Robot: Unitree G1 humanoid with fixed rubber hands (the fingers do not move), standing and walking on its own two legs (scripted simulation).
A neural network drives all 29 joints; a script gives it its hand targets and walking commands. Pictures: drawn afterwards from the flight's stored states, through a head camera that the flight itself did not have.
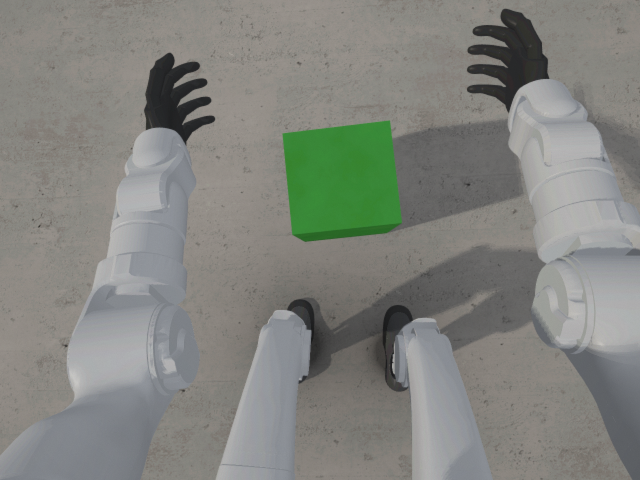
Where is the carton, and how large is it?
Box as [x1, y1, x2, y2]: [282, 120, 401, 241]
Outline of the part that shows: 389,120 282,133 292,234 304,241 383,233 387,232 401,222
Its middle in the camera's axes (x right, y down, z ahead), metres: +0.05 -0.11 +0.86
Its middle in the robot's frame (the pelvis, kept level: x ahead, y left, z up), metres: +0.50 +0.04 -0.52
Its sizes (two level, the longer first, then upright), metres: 0.210 0.200 0.250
